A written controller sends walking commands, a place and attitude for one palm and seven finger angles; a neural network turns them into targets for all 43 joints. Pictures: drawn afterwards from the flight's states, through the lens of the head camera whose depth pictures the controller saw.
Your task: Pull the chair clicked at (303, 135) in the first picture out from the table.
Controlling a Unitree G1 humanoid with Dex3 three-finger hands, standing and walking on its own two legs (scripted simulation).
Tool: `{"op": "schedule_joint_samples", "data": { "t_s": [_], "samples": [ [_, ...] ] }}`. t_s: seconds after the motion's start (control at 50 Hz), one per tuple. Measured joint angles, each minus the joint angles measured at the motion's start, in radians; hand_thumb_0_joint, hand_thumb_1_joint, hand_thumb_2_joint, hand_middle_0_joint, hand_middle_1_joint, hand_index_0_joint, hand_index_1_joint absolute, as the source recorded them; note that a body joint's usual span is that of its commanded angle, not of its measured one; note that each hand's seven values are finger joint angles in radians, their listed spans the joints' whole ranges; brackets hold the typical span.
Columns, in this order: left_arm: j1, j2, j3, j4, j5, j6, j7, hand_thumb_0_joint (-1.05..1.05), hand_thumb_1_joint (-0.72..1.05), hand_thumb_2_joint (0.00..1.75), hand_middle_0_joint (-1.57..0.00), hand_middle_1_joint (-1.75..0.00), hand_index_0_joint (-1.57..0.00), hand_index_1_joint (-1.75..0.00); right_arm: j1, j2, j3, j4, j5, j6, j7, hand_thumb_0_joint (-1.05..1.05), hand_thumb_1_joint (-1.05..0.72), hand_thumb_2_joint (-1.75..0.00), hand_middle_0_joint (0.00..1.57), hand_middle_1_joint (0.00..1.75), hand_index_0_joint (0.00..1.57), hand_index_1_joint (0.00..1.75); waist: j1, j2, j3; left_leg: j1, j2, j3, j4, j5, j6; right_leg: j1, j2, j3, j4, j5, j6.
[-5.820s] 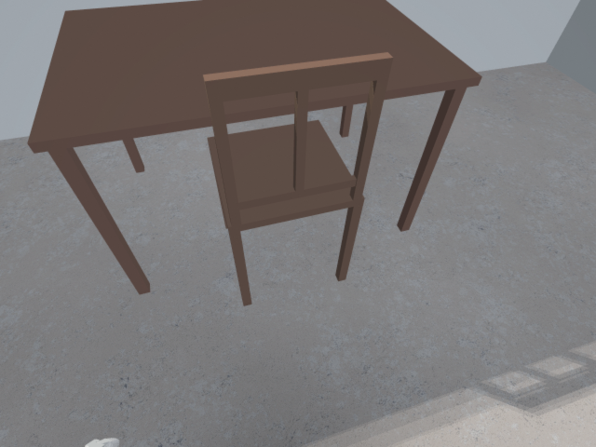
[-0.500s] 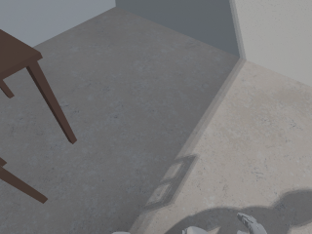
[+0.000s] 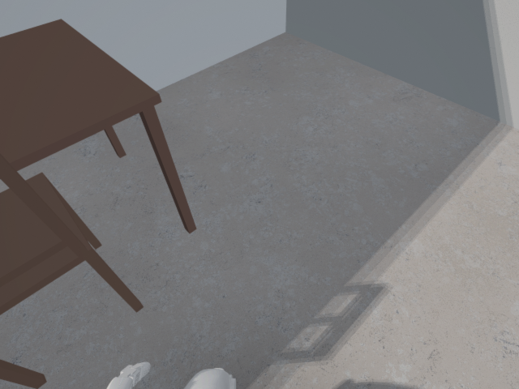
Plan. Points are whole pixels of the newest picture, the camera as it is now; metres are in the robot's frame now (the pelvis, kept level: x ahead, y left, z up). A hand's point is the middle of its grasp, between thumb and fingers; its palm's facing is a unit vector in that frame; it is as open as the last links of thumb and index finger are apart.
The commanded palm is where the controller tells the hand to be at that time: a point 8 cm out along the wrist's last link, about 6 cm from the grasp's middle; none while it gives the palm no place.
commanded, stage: turn to face it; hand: left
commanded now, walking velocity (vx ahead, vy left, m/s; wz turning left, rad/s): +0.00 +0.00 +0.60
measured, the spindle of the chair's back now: out of the picture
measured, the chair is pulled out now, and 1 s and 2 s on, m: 0.00 0.00 0.00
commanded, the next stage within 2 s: take the last steps up to it in 1.14 s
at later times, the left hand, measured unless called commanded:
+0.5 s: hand out of the picture +0.02 +0.29 -0.16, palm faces +0.33 -0.90 -0.29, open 7.4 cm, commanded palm none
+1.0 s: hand out of the picture -0.11 +0.24 -0.18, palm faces +0.60 -0.76 -0.25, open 7.4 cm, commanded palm none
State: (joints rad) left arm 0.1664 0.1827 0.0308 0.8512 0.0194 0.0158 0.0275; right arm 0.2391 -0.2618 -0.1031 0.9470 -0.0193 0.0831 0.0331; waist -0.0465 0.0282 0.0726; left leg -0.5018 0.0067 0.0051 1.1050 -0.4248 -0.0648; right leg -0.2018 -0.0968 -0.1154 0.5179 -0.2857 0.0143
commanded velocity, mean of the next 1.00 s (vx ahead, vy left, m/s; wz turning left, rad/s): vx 0.00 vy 0.00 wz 0.52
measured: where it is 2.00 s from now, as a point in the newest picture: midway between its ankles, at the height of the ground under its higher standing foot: outside the picture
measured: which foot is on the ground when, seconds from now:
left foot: up 0.00-0.18, down 0.20-0.60, up 0.62-0.98, down 1.00-1.00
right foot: down 0.00-0.18, up 0.20-0.60, down 0.62-1.00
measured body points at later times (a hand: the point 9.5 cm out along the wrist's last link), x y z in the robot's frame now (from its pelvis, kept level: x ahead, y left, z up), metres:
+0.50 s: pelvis +0.00 +0.05 +0.00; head +0.04 +0.07 +0.45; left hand +0.00 +0.34 -0.14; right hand +0.15 -0.17 -0.14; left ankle -0.01 +0.15 -0.74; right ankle +0.03 -0.10 -0.69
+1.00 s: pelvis -0.01 +0.06 -0.01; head +0.01 +0.09 +0.43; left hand -0.14 +0.28 -0.16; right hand +0.23 -0.10 -0.14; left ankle -0.08 +0.14 -0.74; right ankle +0.05 -0.08 -0.74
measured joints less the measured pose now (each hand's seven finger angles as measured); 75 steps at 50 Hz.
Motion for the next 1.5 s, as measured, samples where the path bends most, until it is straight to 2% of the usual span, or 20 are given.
{"op": "schedule_joint_samples", "data": {
  "t_s": [0.12, 0.18, 0.2, 0.26, 0.34, 0.52, 0.6, 0.66, 0.72, 0.76, 0.9, 0.94, 0.98, 1.0, 1.06, 1.14, 1.26, 1.38, 1.44, 1.5],
  "samples": [
    [0.033, 0.028, 0.007, 0.020, 0.008, 0.007, -0.007, 0.01, 0.90, 0.90, -0.20, -0.30, -0.20, -0.30, -0.042, 0.001, 0.011, -0.012, 0.007, -0.003, 0.006, 0.00, -0.91, -0.90, 0.20, 0.30, 0.20, 0.30, 0.030, -0.050, 0.021, 0.108, 0.029, 0.051, -0.245, -0.025, 0.002, -0.008, -0.067, -0.054, 0.033, -0.019, 0.031],
    [0.058, 0.054, 0.020, 0.030, 0.002, 0.017, -0.011, 0.01, 0.90, 0.90, -0.20, -0.30, -0.21, -0.30, -0.059, -0.006, 0.019, -0.037, 0.007, -0.023, 0.006, 0.00, -0.91, -0.90, 0.20, 0.30, 0.20, 0.30, 0.040, -0.063, 0.018, 0.200, 0.024, 0.072, -0.463, 0.089, 0.018, -0.043, -0.100, -0.083, 0.111, -0.058, 0.061],
    [0.067, 0.065, 0.026, 0.033, -0.003, 0.024, -0.012, 0.01, 0.90, 0.90, -0.20, -0.30, -0.21, -0.30, -0.063, -0.009, 0.018, -0.047, 0.006, -0.034, 0.006, 0.00, -0.91, -0.90, 0.20, 0.30, 0.20, 0.30, 0.040, -0.064, 0.012, 0.199, 0.022, 0.063, -0.490, 0.149, 0.043, -0.077, -0.105, -0.077, 0.179, -0.095, 0.069],
    [0.062, 0.101, 0.048, 0.064, -0.004, 0.057, -0.004, 0.01, 0.90, 0.90, -0.20, -0.30, -0.20, -0.30, -0.083, 0.009, 0.027, -0.057, 0.003, -0.056, -0.004, 0.00, -0.91, -0.90, 0.20, 0.30, 0.20, 0.30, 0.052, -0.089, 0.016, 0.166, 0.002, 0.052, -0.436, 0.100, 0.090, -0.195, -0.066, 0.027, 0.452, -0.238, 0.073],
    [0.047, 0.114, 0.057, 0.079, -0.006, 0.058, -0.010, 0.01, 0.90, 0.90, -0.20, -0.30, -0.20, -0.30, -0.080, 0.024, 0.041, -0.058, -0.001, -0.060, -0.022, 0.00, -0.90, -0.90, 0.20, 0.30, 0.20, 0.30, 0.053, -0.074, 0.009, 0.188, -0.016, 0.010, -0.521, 0.140, 0.095, -0.272, -0.014, 0.070, 0.577, -0.163, 0.076],
    [-0.005, 0.077, 0.038, 0.033, -0.014, 0.040, -0.008, 0.01, 0.90, 0.90, -0.20, -0.30, -0.20, -0.30, -0.062, 0.037, 0.046, -0.042, -0.003, -0.044, -0.022, 0.00, -0.90, -0.90, 0.20, 0.30, 0.20, 0.30, 0.033, -0.020, -0.003, 0.205, -0.061, -0.105, -0.604, 0.206, 0.093, -0.210, 0.053, 0.106, 0.340, -0.150, 0.075],
    [-0.016, 0.054, 0.022, 0.004, -0.019, 0.017, -0.006, 0.01, 0.90, 0.90, -0.20, -0.30, -0.20, -0.30, -0.048, 0.031, 0.036, -0.036, 0.002, -0.031, -0.020, 0.00, -0.90, -0.90, 0.21, 0.30, 0.20, 0.30, 0.024, 0.003, -0.014, 0.175, -0.088, -0.160, -0.555, 0.192, 0.072, -0.097, 0.079, 0.106, 0.090, -0.055, 0.061],
    [-0.010, 0.030, 0.009, -0.007, -0.008, -0.002, -0.003, 0.01, 0.90, 0.90, -0.20, -0.30, -0.20, -0.30, -0.042, 0.014, 0.020, -0.029, 0.005, -0.019, -0.018, 0.00, -0.90, -0.90, 0.20, 0.30, 0.20, 0.30, 0.023, 0.030, -0.017, 0.092, -0.087, -0.144, -0.332, 0.016, 0.051, -0.069, 0.074, 0.063, 0.054, -0.017, -0.012],
    [0.012, 0.011, 0.002, -0.006, -0.006, -0.003, -0.001, 0.01, 0.90, 0.90, -0.20, -0.30, -0.20, -0.30, -0.043, -0.002, 0.008, -0.019, -0.001, -0.007, -0.009, 0.00, -0.90, -0.90, 0.20, 0.30, 0.20, 0.30, 0.023, 0.034, -0.016, 0.015, -0.064, -0.082, -0.056, -0.015, 0.031, -0.033, 0.049, 0.025, 0.030, -0.023, -0.019],
    [0.026, 0.005, 0.001, 0.001, -0.003, -0.003, 0.001, 0.01, 0.90, 0.90, -0.20, -0.30, -0.20, -0.30, -0.046, -0.006, 0.006, -0.016, -0.002, -0.005, -0.004, 0.00, -0.90, -0.90, 0.20, 0.30, 0.20, 0.30, 0.022, 0.024, -0.011, 0.001, -0.036, -0.047, 0.016, 0.001, 0.017, -0.012, 0.029, 0.006, 0.010, -0.017, -0.016],
    [0.072, 0.019, 0.001, 0.033, 0.007, -0.004, -0.006, 0.01, 0.90, 0.90, -0.20, -0.30, -0.20, -0.30, -0.088, -0.003, 0.020, -0.012, 0.006, -0.001, -0.001, 0.00, -0.91, -0.90, 0.20, 0.30, 0.20, 0.30, 0.051, -0.030, 0.018, 0.099, 0.011, 0.014, -0.202, -0.031, 0.009, 0.006, -0.037, -0.044, 0.003, -0.019, 0.012],
    [0.087, 0.031, 0.007, 0.046, 0.008, 0.000, -0.007, 0.01, 0.90, 0.90, -0.20, -0.30, -0.20, -0.30, -0.106, 0.001, 0.028, -0.017, 0.009, -0.008, -0.003, 0.00, -0.91, -0.90, 0.20, 0.30, 0.20, 0.30, 0.063, -0.045, 0.025, 0.146, 0.008, 0.029, -0.308, -0.023, 0.017, -0.001, -0.052, -0.057, 0.021, -0.028, 0.025],
    [0.105, 0.047, 0.015, 0.060, 0.003, 0.007, -0.007, 0.01, 0.90, 0.90, -0.20, -0.30, -0.20, -0.30, -0.115, 0.004, 0.038, -0.027, 0.009, -0.023, -0.004, 0.00, -0.91, -0.90, 0.20, 0.30, 0.20, 0.30, 0.069, -0.056, 0.024, 0.215, 0.004, 0.047, -0.471, 0.074, 0.029, -0.019, -0.067, -0.070, 0.066, -0.051, 0.044],
    [0.115, 0.056, 0.020, 0.066, -0.002, 0.014, -0.007, 0.01, 0.90, 0.90, -0.20, -0.30, -0.20, -0.30, -0.117, 0.004, 0.041, -0.035, 0.006, -0.035, -0.004, 0.00, -0.91, -0.90, 0.20, 0.30, 0.20, 0.30, 0.070, -0.057, 0.019, 0.234, 0.004, 0.049, -0.526, 0.120, 0.065, -0.046, -0.072, -0.069, 0.119, -0.068, 0.048],
    [0.106, 0.089, 0.033, 0.100, -0.005, 0.048, 0.001, 0.01, 0.90, 0.90, -0.20, -0.30, -0.20, -0.30, -0.130, 0.032, 0.054, -0.042, 0.003, -0.054, -0.015, 0.00, -0.91, -0.90, 0.20, 0.30, 0.20, 0.30, 0.081, -0.088, 0.030, 0.221, -0.012, 0.048, -0.494, 0.101, 0.107, -0.155, -0.049, 0.026, 0.374, -0.236, 0.052],
    [0.089, 0.098, 0.037, 0.124, -0.008, 0.053, -0.005, 0.01, 0.90, 0.90, -0.20, -0.30, -0.20, -0.30, -0.118, 0.055, 0.071, -0.033, 0.002, -0.059, -0.032, 0.00, -0.90, -0.90, 0.20, 0.30, 0.20, 0.30, 0.078, -0.075, 0.021, 0.257, -0.015, 0.019, -0.573, 0.141, 0.109, -0.237, -0.006, 0.065, 0.531, -0.177, 0.055],
    [0.062, 0.074, 0.026, 0.115, -0.011, 0.043, -0.009, 0.01, 0.90, 0.90, -0.20, -0.30, -0.20, -0.30, -0.084, 0.075, 0.081, -0.005, 0.003, -0.056, -0.035, 0.00, -0.90, -0.90, 0.20, 0.30, 0.20, 0.30, 0.067, -0.049, -0.003, 0.295, -0.032, -0.013, -0.660, 0.191, 0.119, -0.224, 0.022, 0.076, 0.429, -0.132, 0.059],
    [0.048, 0.032, 0.011, 0.116, -0.004, 0.019, -0.019, 0.01, 0.90, 0.90, -0.20, -0.30, -0.20, -0.30, -0.027, 0.082, 0.075, 0.036, -0.006, -0.060, -0.035, 0.00, -0.90, -0.90, 0.20, 0.30, 0.20, 0.30, 0.041, -0.020, -0.039, 0.299, -0.049, -0.034, -0.648, 0.178, 0.112, -0.109, 0.060, 0.068, 0.192, -0.134, 0.032],
    [0.066, 0.019, 0.003, 0.114, 0.004, -0.015, -0.025, 0.01, 0.90, 0.90, -0.20, -0.30, -0.20, -0.30, 0.020, 0.084, 0.071, 0.059, 0.001, -0.065, -0.035, 0.00, -0.90, -0.90, 0.20, 0.30, 0.20, 0.30, 0.039, -0.023, -0.065, 0.263, -0.065, -0.034, -0.550, 0.097, 0.105, -0.011, 0.070, 0.068, -0.003, -0.059, 0.001],
    [0.099, -0.019, -0.004, 0.124, 0.004, -0.040, -0.022, 0.01, 0.90, 0.90, -0.20, -0.30, -0.20, -0.30, 0.053, 0.067, 0.060, 0.092, -0.003, -0.052, -0.025, 0.00, -0.90, -0.90, 0.20, 0.30, 0.20, 0.30, 0.048, 0.019, -0.074, 0.167, -0.043, -0.035, -0.295, -0.027, 0.106, 0.014, 0.089, 0.040, -0.006, -0.026, -0.034]
  ]
}}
